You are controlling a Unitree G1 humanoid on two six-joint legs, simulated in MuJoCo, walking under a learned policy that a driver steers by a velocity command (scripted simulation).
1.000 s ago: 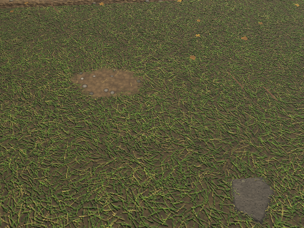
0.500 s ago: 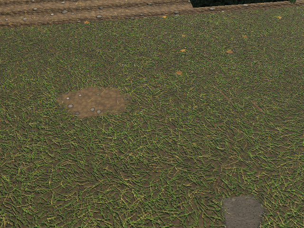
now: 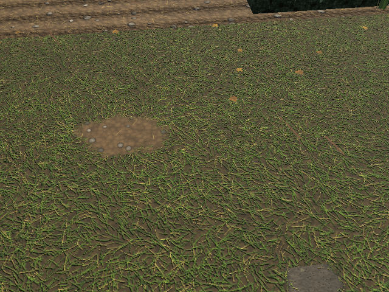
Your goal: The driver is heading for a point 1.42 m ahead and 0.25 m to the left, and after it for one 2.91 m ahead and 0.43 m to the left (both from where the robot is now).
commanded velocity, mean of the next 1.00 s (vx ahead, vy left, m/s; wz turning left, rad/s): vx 0.43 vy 0.00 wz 0.22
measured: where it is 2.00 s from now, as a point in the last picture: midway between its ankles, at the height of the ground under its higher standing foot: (158, 184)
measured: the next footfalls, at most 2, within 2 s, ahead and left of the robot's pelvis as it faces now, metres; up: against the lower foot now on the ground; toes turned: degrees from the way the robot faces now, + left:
right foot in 0.42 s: +0.34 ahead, -0.12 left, +0.00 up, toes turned -3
left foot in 0.96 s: +0.49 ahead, +0.14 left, +0.00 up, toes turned +17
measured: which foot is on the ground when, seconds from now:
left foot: down 0.00-0.44, up 0.46-0.94, down 0.96-1.00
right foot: down 0.00-0.10, up 0.12-0.40, down 0.42-0.98, up 1.00-1.00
